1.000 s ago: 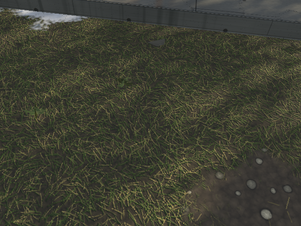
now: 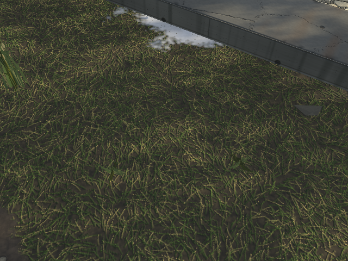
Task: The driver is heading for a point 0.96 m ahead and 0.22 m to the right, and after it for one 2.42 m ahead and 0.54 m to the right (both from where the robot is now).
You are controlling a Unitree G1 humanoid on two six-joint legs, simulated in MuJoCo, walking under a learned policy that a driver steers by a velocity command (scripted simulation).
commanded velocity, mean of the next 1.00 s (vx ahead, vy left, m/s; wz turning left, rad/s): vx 0.50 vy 0.00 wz -0.35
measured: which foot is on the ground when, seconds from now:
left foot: down 0.00-0.40, up 0.42-0.92, down 0.94-1.00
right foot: up 0.00-0.40, down 0.42-0.96, up 0.98-1.00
